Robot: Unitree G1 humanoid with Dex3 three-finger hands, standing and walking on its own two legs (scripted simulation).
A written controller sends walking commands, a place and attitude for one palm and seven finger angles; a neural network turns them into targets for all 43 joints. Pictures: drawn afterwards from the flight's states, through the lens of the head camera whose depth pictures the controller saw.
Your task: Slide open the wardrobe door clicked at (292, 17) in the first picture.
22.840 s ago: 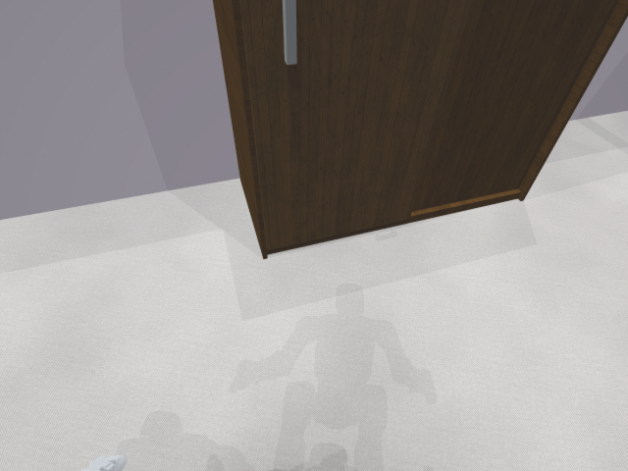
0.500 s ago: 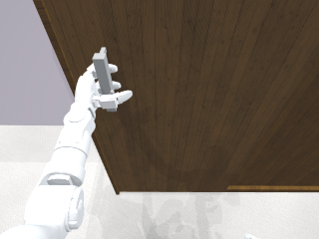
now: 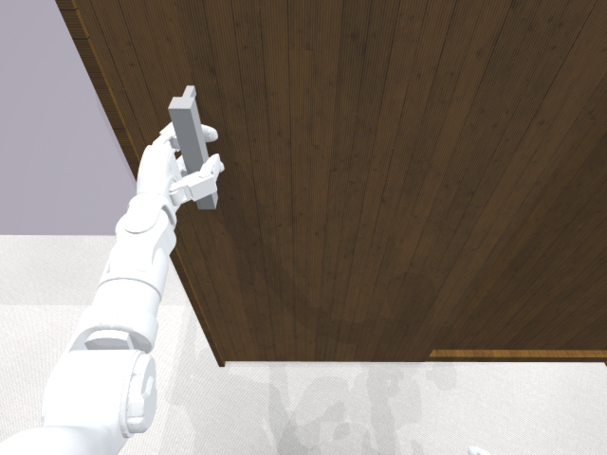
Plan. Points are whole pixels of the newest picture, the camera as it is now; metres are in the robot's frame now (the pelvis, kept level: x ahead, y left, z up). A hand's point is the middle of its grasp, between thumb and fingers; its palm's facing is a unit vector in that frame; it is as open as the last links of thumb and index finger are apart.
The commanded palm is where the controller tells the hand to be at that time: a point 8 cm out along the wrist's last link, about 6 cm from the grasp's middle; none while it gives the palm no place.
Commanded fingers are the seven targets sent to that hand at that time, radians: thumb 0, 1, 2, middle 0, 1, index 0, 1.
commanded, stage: grip the handle and tug to test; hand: left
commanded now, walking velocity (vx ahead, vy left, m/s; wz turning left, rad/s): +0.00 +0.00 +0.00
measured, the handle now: (199, 150) +0.49 +0.15 +0.15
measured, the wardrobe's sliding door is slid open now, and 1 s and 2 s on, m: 0.00 0.00 0.03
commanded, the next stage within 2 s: tug the door sideways, standing still in 0.50 s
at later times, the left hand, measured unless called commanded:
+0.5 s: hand (208, 177) +0.44 +0.13 +0.15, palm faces +0.00 -1.00 +0.02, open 6.1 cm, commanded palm +0.39 +0.19 +0.16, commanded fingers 0.00 0.90 0.90 -0.45 -1.40 -0.45 -1.40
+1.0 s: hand (211, 176) +0.44 +0.13 +0.15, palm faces +0.08 -1.00 -0.01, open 6.1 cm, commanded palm +0.41 +0.14 +0.16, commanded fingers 0.00 0.90 0.90 -0.45 -1.40 -0.45 -1.40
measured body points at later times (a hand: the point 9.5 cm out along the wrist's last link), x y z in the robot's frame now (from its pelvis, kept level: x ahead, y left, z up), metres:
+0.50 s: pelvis +0.02 +0.00 +0.00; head +0.02 -0.01 +0.45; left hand +0.43 +0.19 +0.15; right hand +0.11 -0.26 -0.10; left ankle +0.04 +0.12 -0.73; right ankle -0.03 -0.11 -0.73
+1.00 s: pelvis +0.03 +0.00 +0.00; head +0.04 -0.01 +0.45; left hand +0.43 +0.18 +0.15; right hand +0.18 -0.23 -0.11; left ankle +0.04 +0.12 -0.73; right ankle -0.03 -0.11 -0.73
